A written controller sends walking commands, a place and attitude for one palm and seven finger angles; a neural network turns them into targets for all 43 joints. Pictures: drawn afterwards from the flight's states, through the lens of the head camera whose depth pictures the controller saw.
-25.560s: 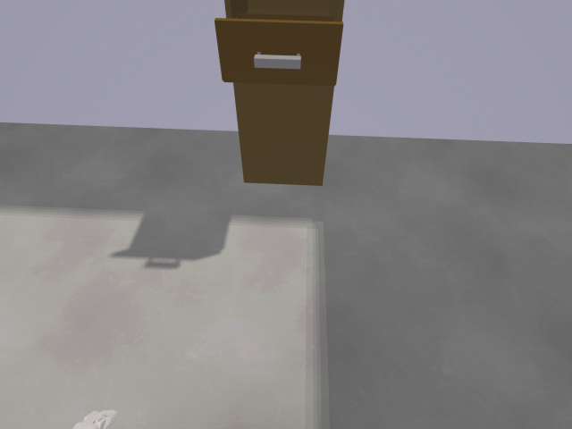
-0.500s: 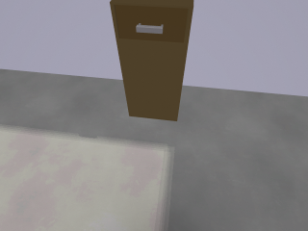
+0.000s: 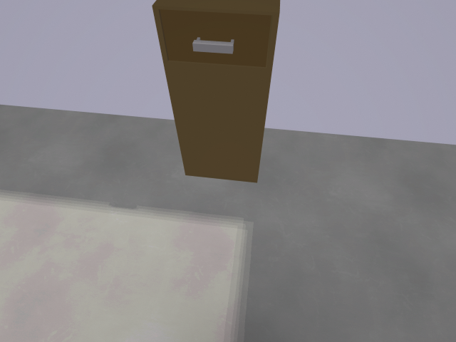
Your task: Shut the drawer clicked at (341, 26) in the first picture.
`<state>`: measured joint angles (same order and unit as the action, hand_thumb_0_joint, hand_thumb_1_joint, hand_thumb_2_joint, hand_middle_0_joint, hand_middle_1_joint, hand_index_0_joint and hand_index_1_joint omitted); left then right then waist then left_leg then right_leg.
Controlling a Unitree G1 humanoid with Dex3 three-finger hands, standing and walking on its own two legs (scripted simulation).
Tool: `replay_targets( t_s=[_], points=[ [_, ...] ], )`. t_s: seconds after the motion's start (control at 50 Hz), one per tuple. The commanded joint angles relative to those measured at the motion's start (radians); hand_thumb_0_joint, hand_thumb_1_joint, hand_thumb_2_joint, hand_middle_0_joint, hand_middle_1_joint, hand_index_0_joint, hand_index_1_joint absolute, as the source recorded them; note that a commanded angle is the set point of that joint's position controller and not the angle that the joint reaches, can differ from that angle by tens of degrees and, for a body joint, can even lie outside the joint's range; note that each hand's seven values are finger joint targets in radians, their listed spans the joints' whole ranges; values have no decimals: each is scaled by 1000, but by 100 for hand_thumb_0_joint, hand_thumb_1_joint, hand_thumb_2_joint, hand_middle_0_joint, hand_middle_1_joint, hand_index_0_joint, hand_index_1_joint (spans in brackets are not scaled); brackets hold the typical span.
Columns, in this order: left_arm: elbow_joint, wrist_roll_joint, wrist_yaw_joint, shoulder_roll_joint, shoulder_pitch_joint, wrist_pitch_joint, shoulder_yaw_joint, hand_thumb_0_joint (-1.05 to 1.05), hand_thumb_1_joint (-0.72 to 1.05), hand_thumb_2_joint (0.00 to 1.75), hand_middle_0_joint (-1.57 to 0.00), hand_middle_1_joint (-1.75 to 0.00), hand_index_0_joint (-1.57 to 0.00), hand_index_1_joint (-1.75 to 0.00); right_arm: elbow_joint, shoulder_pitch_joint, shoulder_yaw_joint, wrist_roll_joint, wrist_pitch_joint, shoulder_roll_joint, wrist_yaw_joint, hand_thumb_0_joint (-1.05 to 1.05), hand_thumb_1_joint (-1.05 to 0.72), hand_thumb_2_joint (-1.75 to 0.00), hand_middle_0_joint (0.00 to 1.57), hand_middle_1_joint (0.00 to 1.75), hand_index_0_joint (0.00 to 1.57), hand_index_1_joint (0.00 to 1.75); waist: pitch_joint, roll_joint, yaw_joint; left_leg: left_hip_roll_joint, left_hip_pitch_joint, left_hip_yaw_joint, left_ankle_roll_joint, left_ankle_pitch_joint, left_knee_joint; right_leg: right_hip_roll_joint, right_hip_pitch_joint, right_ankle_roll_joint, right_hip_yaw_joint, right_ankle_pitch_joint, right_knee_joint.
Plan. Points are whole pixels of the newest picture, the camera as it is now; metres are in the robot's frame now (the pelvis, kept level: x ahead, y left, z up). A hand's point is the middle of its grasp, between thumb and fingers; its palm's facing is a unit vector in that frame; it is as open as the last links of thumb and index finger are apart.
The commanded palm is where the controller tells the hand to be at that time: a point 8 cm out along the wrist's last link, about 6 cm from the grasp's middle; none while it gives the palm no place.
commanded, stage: look to check the result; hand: left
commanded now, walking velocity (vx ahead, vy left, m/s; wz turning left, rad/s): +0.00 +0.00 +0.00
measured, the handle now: (214, 43) +1.01 +0.10 +0.02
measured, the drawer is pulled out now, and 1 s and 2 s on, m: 0.00 0.00 0.00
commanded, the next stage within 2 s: stand and wait in 0.06 s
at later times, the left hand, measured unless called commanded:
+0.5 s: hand out of the picture +0.09 +0.23 -0.16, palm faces -0.02 -0.94 -0.33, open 7.3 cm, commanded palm none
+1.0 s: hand out of the picture +0.09 +0.24 -0.16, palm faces -0.03 -0.94 -0.33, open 7.3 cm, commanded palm none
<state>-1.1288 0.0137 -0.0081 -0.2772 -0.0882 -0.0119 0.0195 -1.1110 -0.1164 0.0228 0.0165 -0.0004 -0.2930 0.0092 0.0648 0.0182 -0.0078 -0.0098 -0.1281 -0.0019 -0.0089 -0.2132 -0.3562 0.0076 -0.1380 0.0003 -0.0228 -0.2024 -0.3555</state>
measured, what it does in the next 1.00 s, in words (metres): stands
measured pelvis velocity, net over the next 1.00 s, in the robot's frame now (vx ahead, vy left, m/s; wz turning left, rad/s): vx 0.00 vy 0.00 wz -0.01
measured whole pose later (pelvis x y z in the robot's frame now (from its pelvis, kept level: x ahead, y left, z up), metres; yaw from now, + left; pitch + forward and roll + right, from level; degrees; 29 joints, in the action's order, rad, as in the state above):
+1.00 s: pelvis +0.00 +0.00 +0.00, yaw -1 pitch -1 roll +0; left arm -1.13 0.01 0.00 -0.32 -0.09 -0.01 0.02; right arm -1.12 -0.12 0.02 0.01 -0.01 -0.33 0.01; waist 0.06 0.01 -0.01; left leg -0.02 -0.09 0.01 -0.01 -0.20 -0.31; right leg 0.02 -0.11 0.00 -0.03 -0.18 -0.32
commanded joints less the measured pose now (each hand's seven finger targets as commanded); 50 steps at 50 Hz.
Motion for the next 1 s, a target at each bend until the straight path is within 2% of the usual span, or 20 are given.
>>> replay_targets(
  t_s=[0.0,0.04,0.16,0.22,0.26,0.32,0.46,0.48,0.68,0.92,0.98],
  points=[
    [54,-4,-13,-199,8,-23,39,0,90,90,-20,-30,-20,-30,42,-3,27,1,-17,-172,15,0,-90,-90,20,30,20,30,-108,-8,-5,-104,52,-68,23,233,39,-119,29,40,-71,255,45],
    [56,-3,-13,-202,13,-23,40,0,90,90,-20,-30,-20,-30,44,3,28,1,-17,-174,15,0,-90,-90,20,30,20,30,-93,-7,-5,-105,50,-67,22,231,42,-119,22,40,-71,253,49],
    [62,-3,-12,-213,20,-25,42,0,90,90,-20,-30,-20,-30,46,-1,28,1,-20,-189,15,0,-90,-90,20,30,20,30,-112,-19,-6,-108,62,-65,21,254,45,-119,41,40,-72,281,48],
    [64,-3,-12,-219,20,-25,42,0,90,90,-20,-30,-20,-30,47,4,28,-1,-19,-195,15,0,-90,-90,20,30,20,30,-92,-22,-4,-108,58,-65,21,239,51,-116,30,40,-76,262,56],
    [62,-3,-11,-217,23,-24,41,0,90,90,-20,-30,-20,-30,45,1,28,0,-20,-195,15,0,-90,-90,20,30,20,30,-98,-9,-6,-108,60,-63,21,225,56,-120,35,39,-74,243,61],
    [63,-3,-11,-224,18,-26,42,0,90,90,-20,-30,-20,-30,47,5,29,-1,-20,-199,15,0,-90,-90,20,30,20,30,-104,-24,-4,-108,70,-65,22,235,52,-118,32,41,-80,257,61],
    [61,-4,-9,-230,28,-24,40,0,90,90,-20,-30,-20,-30,42,6,27,-1,-22,-207,14,0,-90,-90,20,30,20,30,-95,-9,-5,-110,64,-65,21,213,66,-118,34,40,-81,229,68],
    [60,-4,-9,-232,26,-25,41,0,90,90,-20,-30,-20,-30,41,4,27,0,-22,-208,14,0,-90,-90,20,30,20,30,-97,-22,-6,-112,64,-63,20,209,68,-118,35,40,-79,227,70],
    [58,-4,-7,-242,29,-24,39,0,90,90,-20,-30,-20,-30,39,11,27,-1,-23,-220,13,0,-90,-90,20,30,20,30,-91,-19,-7,-114,63,-66,21,173,78,-117,24,39,-86,181,82],
    [61,-3,-7,-250,27,-27,39,0,90,90,-20,-30,-20,-30,43,18,31,-3,-25,-230,12,0,-90,-90,20,30,20,30,-100,-23,-5,-114,74,-65,22,207,71,-120,29,39,-87,227,78],
    [59,-3,-6,-250,35,-26,38,0,90,90,-20,-30,-20,-30,40,18,30,-1,-24,-229,12,0,-90,-90,20,30,20,30,-81,-17,-7,-114,60,-66,21,179,80,-121,24,38,-87,197,85]
  ],
)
